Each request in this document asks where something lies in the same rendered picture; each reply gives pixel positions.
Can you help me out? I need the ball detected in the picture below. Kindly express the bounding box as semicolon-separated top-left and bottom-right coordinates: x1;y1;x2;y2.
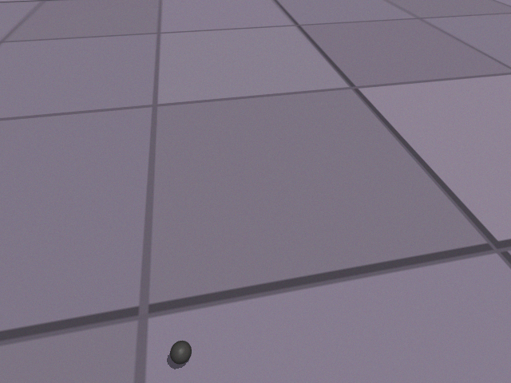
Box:
170;341;192;364

